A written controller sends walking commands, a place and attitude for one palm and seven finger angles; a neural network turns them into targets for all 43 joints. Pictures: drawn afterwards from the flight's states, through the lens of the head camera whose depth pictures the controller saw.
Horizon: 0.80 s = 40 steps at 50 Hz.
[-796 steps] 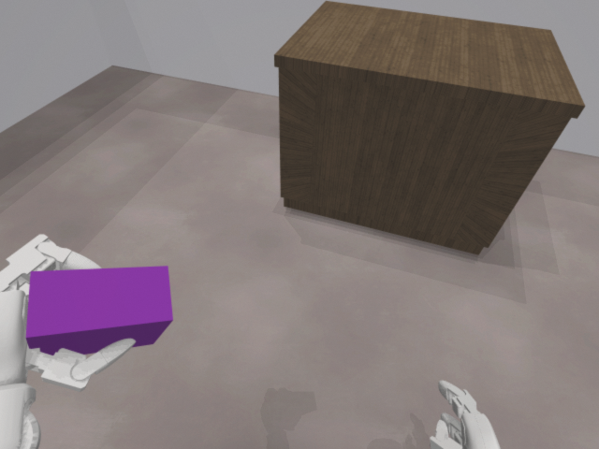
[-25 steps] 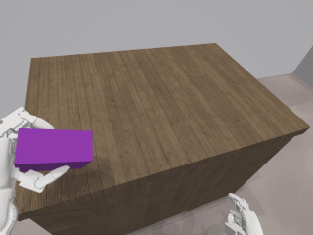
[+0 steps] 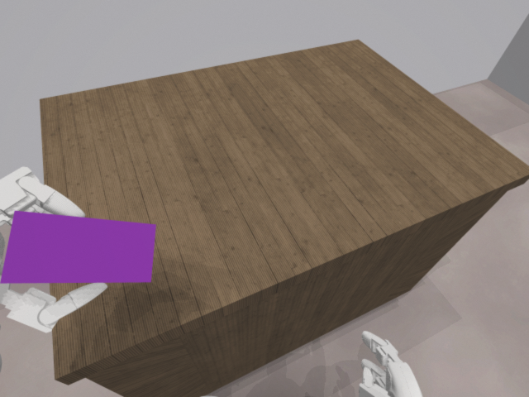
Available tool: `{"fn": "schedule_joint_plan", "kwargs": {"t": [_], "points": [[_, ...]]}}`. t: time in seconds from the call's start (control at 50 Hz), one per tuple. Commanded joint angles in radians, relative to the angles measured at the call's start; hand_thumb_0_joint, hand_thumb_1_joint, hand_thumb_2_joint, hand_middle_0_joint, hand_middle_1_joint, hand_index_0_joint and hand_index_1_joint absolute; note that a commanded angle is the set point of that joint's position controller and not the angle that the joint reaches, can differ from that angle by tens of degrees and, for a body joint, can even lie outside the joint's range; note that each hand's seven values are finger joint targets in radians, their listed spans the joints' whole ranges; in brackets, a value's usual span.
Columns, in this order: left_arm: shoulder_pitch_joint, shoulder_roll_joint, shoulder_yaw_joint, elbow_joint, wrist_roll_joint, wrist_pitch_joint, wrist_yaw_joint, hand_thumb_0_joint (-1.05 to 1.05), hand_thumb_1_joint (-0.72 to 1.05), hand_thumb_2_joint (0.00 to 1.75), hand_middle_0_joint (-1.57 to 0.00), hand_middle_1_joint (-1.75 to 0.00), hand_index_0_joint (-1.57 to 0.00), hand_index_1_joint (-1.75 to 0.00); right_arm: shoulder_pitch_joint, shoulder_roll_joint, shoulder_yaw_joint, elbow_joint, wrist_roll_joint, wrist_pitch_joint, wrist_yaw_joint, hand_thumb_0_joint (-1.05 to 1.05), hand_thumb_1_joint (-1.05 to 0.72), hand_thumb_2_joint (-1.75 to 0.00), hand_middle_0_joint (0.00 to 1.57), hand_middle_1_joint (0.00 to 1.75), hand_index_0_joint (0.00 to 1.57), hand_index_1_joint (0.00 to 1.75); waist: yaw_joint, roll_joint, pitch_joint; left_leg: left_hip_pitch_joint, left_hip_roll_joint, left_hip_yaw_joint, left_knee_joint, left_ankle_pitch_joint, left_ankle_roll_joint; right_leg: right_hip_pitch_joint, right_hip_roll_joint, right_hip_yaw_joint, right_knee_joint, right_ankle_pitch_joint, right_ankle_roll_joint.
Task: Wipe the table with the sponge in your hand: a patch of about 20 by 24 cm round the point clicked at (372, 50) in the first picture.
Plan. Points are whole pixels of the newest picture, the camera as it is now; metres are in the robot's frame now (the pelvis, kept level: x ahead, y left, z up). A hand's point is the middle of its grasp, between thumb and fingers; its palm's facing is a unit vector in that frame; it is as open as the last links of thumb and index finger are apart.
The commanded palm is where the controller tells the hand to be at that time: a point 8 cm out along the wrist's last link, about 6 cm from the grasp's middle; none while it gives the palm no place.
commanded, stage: shuffle to correct the standing spot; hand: left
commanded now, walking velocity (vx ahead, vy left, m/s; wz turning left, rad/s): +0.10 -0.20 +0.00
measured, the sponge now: (100, 254) +0.23 +0.19 +0.17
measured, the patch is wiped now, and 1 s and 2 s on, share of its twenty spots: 0.00 0.00 0.00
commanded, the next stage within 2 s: come to a stop and stand still in 1.40 s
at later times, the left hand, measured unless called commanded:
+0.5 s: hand (83, 238) +0.23 +0.20 +0.20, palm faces +0.33 -0.81 -0.48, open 10.0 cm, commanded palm +0.17 +0.24 +0.19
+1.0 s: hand (178, 237) +0.25 +0.11 +0.18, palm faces +0.36 -0.81 -0.45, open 10.0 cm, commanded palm +0.21 +0.13 +0.19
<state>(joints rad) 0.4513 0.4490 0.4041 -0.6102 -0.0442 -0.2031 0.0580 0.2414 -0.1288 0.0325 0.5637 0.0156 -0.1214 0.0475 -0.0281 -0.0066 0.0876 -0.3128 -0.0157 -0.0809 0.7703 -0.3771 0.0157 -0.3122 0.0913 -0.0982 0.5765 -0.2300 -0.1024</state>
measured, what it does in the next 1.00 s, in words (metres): steps to the right: right foot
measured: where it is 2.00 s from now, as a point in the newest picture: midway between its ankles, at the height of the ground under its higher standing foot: outside the picture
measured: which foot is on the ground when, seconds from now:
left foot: down 0.00-0.80, up 0.82-1.00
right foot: down 0.00-0.18, up 0.20-0.40, down 0.42-1.00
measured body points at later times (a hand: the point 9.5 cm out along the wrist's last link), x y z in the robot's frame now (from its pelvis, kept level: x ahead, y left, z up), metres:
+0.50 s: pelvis +0.01 -0.04 +0.00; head +0.03 -0.03 +0.45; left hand +0.21 +0.24 +0.22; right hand +0.19 -0.25 -0.07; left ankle +0.01 +0.11 -0.71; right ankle +0.04 -0.13 -0.72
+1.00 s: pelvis +0.05 -0.15 +0.02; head +0.07 -0.13 +0.47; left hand +0.22 +0.15 +0.21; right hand +0.21 -0.37 -0.06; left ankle +0.04 -0.01 -0.69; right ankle +0.08 -0.17 -0.72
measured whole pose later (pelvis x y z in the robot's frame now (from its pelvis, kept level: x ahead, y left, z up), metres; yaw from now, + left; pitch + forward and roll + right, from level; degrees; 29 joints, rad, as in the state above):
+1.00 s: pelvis +0.05 -0.15 +0.02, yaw +0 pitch +0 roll +2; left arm 0.53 0.44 0.41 -0.54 -0.08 -0.14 0.09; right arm 0.24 -0.19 0.01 0.54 0.02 -0.06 -0.02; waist 0.02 -0.08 0.03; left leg -0.33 0.03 0.09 0.72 -0.38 0.01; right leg -0.27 0.07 -0.08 0.45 -0.19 -0.14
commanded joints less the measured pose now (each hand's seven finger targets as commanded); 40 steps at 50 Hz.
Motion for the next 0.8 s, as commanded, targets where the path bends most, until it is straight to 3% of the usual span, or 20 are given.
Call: {"fn": "schedule_joint_plan", "kwargs": {"t": [0.0,0.06,0.1,0.12,0.16,0.18,0.22,0.26,0.32,0.36,0.46,0.5,0.54,0.58,0.6,0.62,0.68,0.72,0.74,0.78], "points": [[0.035,0.168,0.188,-0.07,-0.065,-0.03,0.035,0.0,0.1,1.3,-1.2,-1.6,-1.2,-1.6,-0.034,-0.185,-0.099,-0.138,0.031,-0.025,-0.055,0.0,-0.9,-0.9,0.2,0.3,0.2,0.3,0.027,-0.241,-0.194,-0.184,0.027,0.007,0.308,-0.093,0.006,0.095,-0.403,0.507,-0.358,-0.251,-0.172],[-0.014,0.178,0.172,-0.084,-0.049,-0.009,0.048,0.0,0.1,1.3,-1.2,-1.6,-1.2,-1.6,-0.089,-0.15,-0.055,-0.113,0.022,-0.012,-0.073,0.0,-0.9,-0.9,0.2,0.3,0.2,0.3,0.018,-0.068,-0.114,0.095,0.069,0.062,-0.026,-0.047,0.025,-0.235,-0.312,0.308,-0.292,-0.27,-0.105],[-0.067,0.142,0.122,-0.048,-0.04,-0.008,0.051,0.0,0.1,1.3,-1.2,-1.6,-1.2,-1.6,-0.051,-0.154,-0.056,-0.107,0.001,-0.024,-0.101,0.0,-0.9,-0.9,0.2,0.3,0.2,0.3,0.014,0.062,-0.117,0.204,0.016,0.163,-0.319,0.061,0.02,-0.205,-0.174,0.163,-0.191,-0.379,-0.026],[-0.131,0.107,0.069,-0.082,-0.04,-0.019,0.053,0.0,0.1,1.3,-1.2,-1.6,-1.2,-1.6,-0.045,-0.172,-0.062,-0.105,-0.007,-0.039,-0.109,0.0,-0.9,-0.9,0.2,0.3,0.2,0.3,0.011,0.158,-0.124,0.239,0.057,0.108,-0.425,0.09,0.03,-0.157,-0.133,0.132,-0.078,-0.313,0.004],[-0.248,0.088,0.018,-0.193,-0.018,-0.031,0.054,0.0,0.1,1.3,-1.2,-1.6,-1.2,-1.6,-0.119,-0.189,-0.081,-0.138,-0.003,-0.05,-0.106,0.0,-0.9,-0.9,0.2,0.3,0.2,0.3,0.038,0.327,-0.102,0.282,0.348,-0.285,-0.529,0.116,0.143,-0.254,-0.043,0.069,0.291,-0.234,0.081],[-0.272,0.114,0.03,-0.172,-0.007,-0.038,0.047,0.0,0.1,1.3,-1.2,-1.6,-1.2,-1.6,-0.111,-0.187,-0.079,-0.123,-0.007,-0.047,-0.094,0.0,-0.9,-0.9,0.2,0.3,0.2,0.3,0.036,0.243,-0.102,0.175,0.394,-0.346,-0.566,0.038,0.209,-0.223,-0.04,0.109,0.449,-0.199,0.1],[-0.285,0.106,0.008,-0.225,0.004,-0.021,0.035,0.0,0.1,1.3,-1.2,-1.6,-1.2,-1.6,-0.113,-0.175,-0.087,-0.133,-0.015,-0.049,-0.071,0.0,-0.9,-0.9,0.2,0.3,0.2,0.3,0.032,0.226,-0.035,0.097,0.371,-0.298,-0.557,0.124,0.187,-0.207,-0.094,0.138,0.45,-0.138,0.081],[-0.278,0.111,0.011,-0.28,0.022,-0.014,0.041,0.0,0.1,1.3,-1.2,-1.6,-1.2,-1.6,-0.128,-0.182,-0.091,-0.148,0.005,-0.056,-0.051,0.0,-0.9,-0.9,0.2,0.3,0.2,0.3,0.056,0.251,-0.089,0.119,0.298,-0.109,-0.495,0.226,0.138,-0.111,-0.097,0.072,0.302,-0.133,0.082],[-0.101,0.124,0.064,-0.198,0.009,-0.025,0.049,0.0,0.1,1.3,-1.2,-1.6,-1.2,-1.6,-0.05,-0.195,-0.099,-0.162,0.009,-0.043,-0.043,0.0,-0.9,-0.9,0.2,0.3,0.2,0.3,0.048,0.279,-0.151,0.051,0.264,-0.057,-0.379,0.275,0.09,0.108,-0.079,0.013,-0.011,-0.104,0.071],[-0.068,0.168,0.118,-0.136,0.003,-0.02,0.044,0.0,0.1,1.3,-1.2,-1.6,-1.2,-1.6,-0.055,-0.19,-0.09,-0.165,0.016,-0.027,-0.049,0.0,-0.9,-0.9,0.2,0.3,0.2,0.3,0.038,0.185,-0.172,0.01,0.225,-0.024,-0.271,0.214,0.056,0.204,-0.065,-0.005,-0.174,-0.02,0.069],[-0.085,0.127,0.104,-0.016,-0.05,0.02,0.048,0.0,0.1,1.3,-1.2,-1.6,-1.2,-1.6,-0.055,-0.172,-0.098,-0.148,0.05,-0.012,-0.063,0.0,-0.9,-0.9,0.2,0.3,0.2,0.3,0.016,-0.248,-0.168,-0.091,0.043,0.085,0.179,-0.046,-0.003,0.1,-0.374,0.436,-0.332,-0.048,-0.137],[-0.046,0.143,0.119,-0.046,-0.06,0.022,0.041,0.0,0.1,1.3,-1.2,-1.6,-1.2,-1.6,-0.06,-0.155,-0.072,-0.153,0.032,-0.006,-0.073,0.0,-0.9,-0.9,0.2,0.3,0.2,0.3,0.019,-0.131,-0.113,-0.013,0.089,0.083,0.01,-0.04,0.01,-0.004,-0.356,0.358,-0.289,0.009,-0.134],[-0.055,0.145,0.106,-0.106,-0.056,0.003,0.041,0.0,0.1,1.3,-1.2,-1.6,-1.2,-1.6,-0.079,-0.142,-0.05,-0.146,0.012,-0.003,-0.086,0.0,-0.9,-0.9,0.2,0.3,0.2,0.3,0.011,-0.007,-0.145,0.134,0.08,0.133,-0.342,0.141,0.008,0.026,-0.227,0.162,-0.131,0.063,-0.027],[-0.13,0.117,0.06,-0.203,-0.044,-0.025,0.04,0.0,0.1,1.3,-1.2,-1.6,-1.2,-1.6,-0.108,-0.172,-0.063,-0.15,-0.009,-0.014,-0.09,0.0,-0.9,-0.9,0.2,0.3,0.2,0.3,0.023,0.313,-0.169,0.338,0.292,-0.218,-0.487,0.51,0.035,-0.145,-0.073,0.035,0.182,-0.04,0.069],[-0.148,0.138,0.063,-0.207,-0.027,-0.027,0.03,0.0,0.1,1.3,-1.2,-1.6,-1.2,-1.6,-0.104,-0.174,-0.083,-0.151,-0.012,-0.014,-0.081,0.0,-0.9,-0.9,0.2,0.3,0.2,0.3,0.039,0.255,-0.183,0.38,0.375,-0.272,-0.491,0.61,0.099,-0.184,-0.066,0.069,0.292,-0.165,0.083],[-0.148,0.141,0.066,-0.207,-0.012,-0.017,0.03,0.0,0.1,1.3,-1.2,-1.6,-1.2,-1.6,-0.098,-0.171,-0.087,-0.149,-0.019,-0.008,-0.08,0.0,-0.9,-0.9,0.2,0.3,0.2,0.3,0.041,0.238,-0.157,0.393,0.378,-0.232,-0.444,0.743,0.145,-0.217,-0.084,0.08,0.29,-0.172,0.084],[-0.137,0.14,0.06,-0.266,-0.001,-0.005,0.037,0.0,0.1,1.3,-1.2,-1.6,-1.2,-1.6,-0.109,-0.17,-0.076,-0.168,-0.011,-0.005,-0.057,0.0,-0.9,-0.9,0.2,0.3,0.2,0.3,0.052,0.289,-0.165,0.326,0.319,-0.065,-0.32,0.83,0.106,-0.094,-0.114,0.053,0.056,-0.105,0.068],[-0.059,0.171,0.111,-0.219,-0.008,0.0,0.045,0.0,0.1,1.3,-1.2,-1.6,-1.2,-1.6,-0.079,-0.181,-0.091,-0.192,0.02,0.005,-0.052,0.0,-0.9,-0.9,0.2,0.3,0.2,0.3,0.075,0.204,-0.241,0.117,0.264,0.001,-0.086,0.672,0.065,0.248,-0.117,0.046,-0.173,0.127,0.039],[-0.052,0.183,0.123,-0.207,-0.01,0.001,0.047,0.0,0.1,1.3,-1.2,-1.6,-1.2,-1.6,-0.065,-0.179,-0.094,-0.19,0.031,0.009,-0.05,0.0,-0.9,-0.9,0.2,0.3,0.2,0.3,0.068,0.049,-0.261,0.041,0.159,0.084,0.118,0.486,0.038,0.324,-0.164,0.117,-0.229,0.225,-0.001],[-0.008,0.197,0.154,-0.128,-0.044,-0.002,0.058,0.0,0.1,1.3,-1.2,-1.6,-1.2,-1.6,-0.068,-0.161,-0.085,-0.179,0.037,-0.002,-0.062,0.0,-0.9,-0.9,0.2,0.3,0.2,0.3,0.04,-0.234,-0.26,-0.143,0.006,0.117,0.427,-0.093,-0.009,0.268,-0.401,0.382,-0.293,0.365,-0.146]]}}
